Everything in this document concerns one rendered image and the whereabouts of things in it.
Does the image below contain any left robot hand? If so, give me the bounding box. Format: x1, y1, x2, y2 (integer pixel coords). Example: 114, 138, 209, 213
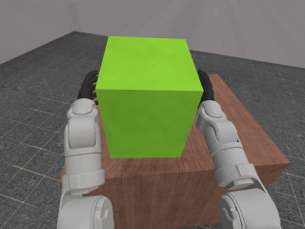
77, 70, 98, 105

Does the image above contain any carton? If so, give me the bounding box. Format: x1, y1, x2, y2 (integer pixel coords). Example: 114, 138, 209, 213
95, 36, 204, 158

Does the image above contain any left robot upper arm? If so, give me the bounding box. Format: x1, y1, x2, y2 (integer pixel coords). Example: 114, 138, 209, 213
57, 195, 114, 229

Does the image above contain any robot right forearm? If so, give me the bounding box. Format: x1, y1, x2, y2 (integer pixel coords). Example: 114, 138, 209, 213
195, 100, 281, 225

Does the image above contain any right robot upper arm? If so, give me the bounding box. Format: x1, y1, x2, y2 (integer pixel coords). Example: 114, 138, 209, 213
219, 188, 282, 229

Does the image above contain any robot left forearm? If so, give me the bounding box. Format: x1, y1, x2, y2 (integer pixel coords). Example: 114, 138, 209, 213
57, 98, 105, 229

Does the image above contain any pedestal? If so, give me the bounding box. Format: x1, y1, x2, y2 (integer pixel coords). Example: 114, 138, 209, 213
59, 73, 291, 229

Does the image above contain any right robot hand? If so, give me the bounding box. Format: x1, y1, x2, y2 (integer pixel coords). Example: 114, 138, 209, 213
197, 69, 214, 109

